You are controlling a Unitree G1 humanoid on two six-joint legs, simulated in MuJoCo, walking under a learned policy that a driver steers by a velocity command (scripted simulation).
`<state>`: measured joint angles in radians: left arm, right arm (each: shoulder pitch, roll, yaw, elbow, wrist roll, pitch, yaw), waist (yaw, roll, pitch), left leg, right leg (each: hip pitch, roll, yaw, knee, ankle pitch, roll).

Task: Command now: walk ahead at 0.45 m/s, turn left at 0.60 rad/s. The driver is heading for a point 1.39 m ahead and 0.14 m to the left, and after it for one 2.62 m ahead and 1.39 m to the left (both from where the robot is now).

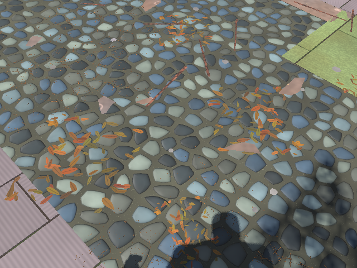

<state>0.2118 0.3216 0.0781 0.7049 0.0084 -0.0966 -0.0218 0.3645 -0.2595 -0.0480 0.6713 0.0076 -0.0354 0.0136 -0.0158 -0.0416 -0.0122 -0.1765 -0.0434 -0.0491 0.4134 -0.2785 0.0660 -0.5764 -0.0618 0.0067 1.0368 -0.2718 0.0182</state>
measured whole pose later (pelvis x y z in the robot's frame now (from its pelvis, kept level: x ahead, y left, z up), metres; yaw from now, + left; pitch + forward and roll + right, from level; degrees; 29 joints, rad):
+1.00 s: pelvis +0.50 +0.15 +0.00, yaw +23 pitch +1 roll +1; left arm 0.19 0.32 0.05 0.81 -0.03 -0.06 -0.02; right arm 0.30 -0.27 -0.05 0.74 -0.01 -0.07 0.02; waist -0.03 -0.05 0.04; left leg -0.18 -0.05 0.05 0.34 -0.17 0.07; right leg -0.61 -0.12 0.03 1.09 -0.24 0.01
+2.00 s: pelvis +1.08 +0.25 +0.00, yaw -11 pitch +1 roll +2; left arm 0.26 0.32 0.07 0.67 -0.02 -0.01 0.00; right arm 0.26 -0.26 -0.06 0.74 -0.01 -0.10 0.01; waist -0.02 -0.05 0.02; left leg -0.22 -0.03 0.07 0.39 -0.19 0.03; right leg -0.58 -0.05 0.06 1.16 -0.33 0.00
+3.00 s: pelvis +1.46 +0.12 -0.01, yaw +0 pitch +3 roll -2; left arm 0.09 0.29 0.07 0.75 0.00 -0.01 0.02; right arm 0.22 -0.29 -0.08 0.66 0.01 0.00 -0.02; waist -0.03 -0.01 0.04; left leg -0.38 -0.07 -0.07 0.45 -0.12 0.08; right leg -0.51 -0.01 0.06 0.93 -0.38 0.04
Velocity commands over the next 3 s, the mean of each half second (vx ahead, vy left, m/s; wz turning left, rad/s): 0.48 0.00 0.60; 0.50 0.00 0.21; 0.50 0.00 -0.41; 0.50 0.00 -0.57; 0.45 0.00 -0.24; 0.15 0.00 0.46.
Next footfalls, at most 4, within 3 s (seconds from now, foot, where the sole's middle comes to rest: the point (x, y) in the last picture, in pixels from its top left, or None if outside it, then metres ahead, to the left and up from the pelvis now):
0.26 right None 0.34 -0.11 -0.78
0.76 left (104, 265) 0.51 0.24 -0.78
1.32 right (142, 179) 0.88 0.13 -0.78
1.78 left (98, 131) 1.15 0.35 -0.78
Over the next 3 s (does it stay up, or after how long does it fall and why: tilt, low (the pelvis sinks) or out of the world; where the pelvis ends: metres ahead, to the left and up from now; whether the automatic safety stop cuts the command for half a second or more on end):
stays up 1.46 0.12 -0.01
